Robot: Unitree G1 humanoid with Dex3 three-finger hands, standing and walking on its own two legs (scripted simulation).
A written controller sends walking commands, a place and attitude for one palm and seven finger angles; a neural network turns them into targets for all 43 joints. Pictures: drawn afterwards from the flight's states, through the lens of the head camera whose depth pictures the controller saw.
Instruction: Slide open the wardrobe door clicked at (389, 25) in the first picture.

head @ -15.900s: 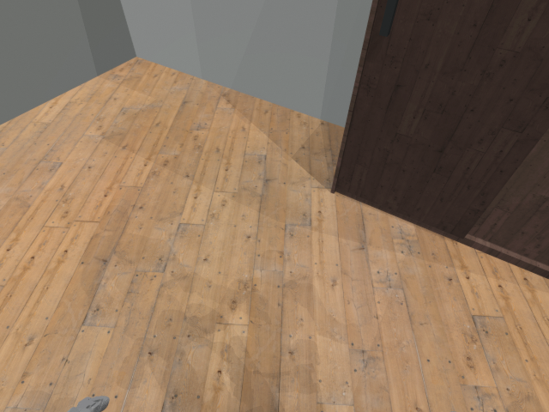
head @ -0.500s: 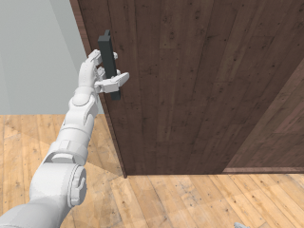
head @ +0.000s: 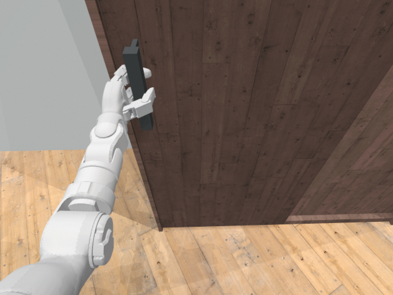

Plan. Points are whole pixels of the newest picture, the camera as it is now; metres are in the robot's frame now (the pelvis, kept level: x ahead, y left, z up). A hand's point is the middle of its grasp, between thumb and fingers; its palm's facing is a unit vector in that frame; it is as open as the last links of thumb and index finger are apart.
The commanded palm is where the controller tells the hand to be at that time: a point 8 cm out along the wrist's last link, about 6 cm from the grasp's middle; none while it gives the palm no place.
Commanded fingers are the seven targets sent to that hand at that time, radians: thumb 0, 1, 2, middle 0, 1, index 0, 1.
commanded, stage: grip the handle and tug to test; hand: left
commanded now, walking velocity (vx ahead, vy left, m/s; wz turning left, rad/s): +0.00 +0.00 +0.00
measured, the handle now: (141, 87) +0.52 +0.12 +0.16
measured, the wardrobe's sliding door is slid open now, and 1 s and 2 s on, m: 0.00 0.00 0.00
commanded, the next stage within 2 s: tug the door sideways, standing still in 0.42 s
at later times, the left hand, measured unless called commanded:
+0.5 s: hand (147, 102) +0.46 +0.10 +0.16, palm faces +0.00 -1.00 +0.03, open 6.3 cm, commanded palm +0.41 +0.16 +0.16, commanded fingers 0.00 0.90 0.90 -0.45 -1.40 -0.45 -1.40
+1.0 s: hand (149, 101) +0.46 +0.09 +0.16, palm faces +0.07 -1.00 -0.02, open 6.2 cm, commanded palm +0.44 +0.10 +0.16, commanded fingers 0.00 0.90 0.90 -0.45 -1.40 -0.45 -1.40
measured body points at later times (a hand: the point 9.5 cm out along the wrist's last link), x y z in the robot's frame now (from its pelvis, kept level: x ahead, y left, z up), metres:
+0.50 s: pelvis +0.02 +0.00 +0.01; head +0.04 -0.02 +0.46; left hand +0.45 +0.15 +0.17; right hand +0.11 -0.26 -0.11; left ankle +0.03 +0.13 -0.73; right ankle -0.04 -0.12 -0.73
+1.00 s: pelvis +0.02 -0.01 +0.00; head +0.04 -0.02 +0.45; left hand +0.45 +0.15 +0.17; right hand +0.15 -0.24 -0.12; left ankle +0.03 +0.13 -0.73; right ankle -0.04 -0.12 -0.73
